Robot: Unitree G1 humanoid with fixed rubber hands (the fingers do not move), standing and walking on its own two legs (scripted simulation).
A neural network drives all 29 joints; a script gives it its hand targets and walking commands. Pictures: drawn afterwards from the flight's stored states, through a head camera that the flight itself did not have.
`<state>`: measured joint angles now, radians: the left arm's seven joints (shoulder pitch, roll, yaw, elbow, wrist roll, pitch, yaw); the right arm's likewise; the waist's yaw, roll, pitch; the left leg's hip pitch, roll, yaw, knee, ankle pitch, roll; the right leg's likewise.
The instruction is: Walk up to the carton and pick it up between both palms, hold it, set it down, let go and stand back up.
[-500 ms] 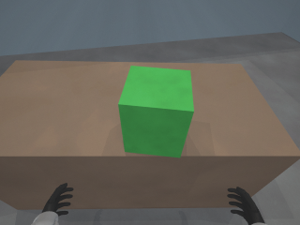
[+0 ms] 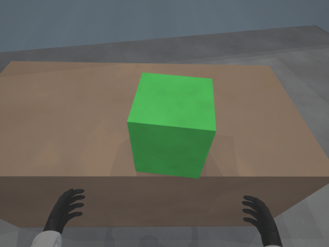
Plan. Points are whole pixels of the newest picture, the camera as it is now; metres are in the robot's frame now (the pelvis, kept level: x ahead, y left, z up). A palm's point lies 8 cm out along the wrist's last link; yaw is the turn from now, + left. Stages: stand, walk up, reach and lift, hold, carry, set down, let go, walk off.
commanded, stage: reach and lift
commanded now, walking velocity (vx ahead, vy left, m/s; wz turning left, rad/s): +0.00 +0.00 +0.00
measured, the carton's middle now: (171, 127) +0.46 -0.02 -0.01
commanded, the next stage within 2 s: none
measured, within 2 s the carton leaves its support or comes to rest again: neither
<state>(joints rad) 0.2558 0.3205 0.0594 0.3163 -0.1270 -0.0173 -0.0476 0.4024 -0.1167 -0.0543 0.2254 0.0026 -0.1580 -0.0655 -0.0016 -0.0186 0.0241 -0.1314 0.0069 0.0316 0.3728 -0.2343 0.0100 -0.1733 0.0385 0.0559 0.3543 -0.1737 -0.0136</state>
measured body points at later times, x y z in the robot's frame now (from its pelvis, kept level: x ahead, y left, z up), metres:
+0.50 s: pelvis +0.00 +0.01 +0.00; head +0.00 +0.02 +0.45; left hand +0.20 +0.24 +0.00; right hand +0.20 -0.20 +0.02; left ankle -0.02 +0.11 -0.75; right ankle +0.01 -0.11 -0.75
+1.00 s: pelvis +0.01 +0.01 +0.00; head +0.01 +0.02 +0.45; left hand +0.28 +0.23 +0.05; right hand +0.26 -0.21 +0.07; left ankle -0.02 +0.11 -0.75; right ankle +0.01 -0.11 -0.75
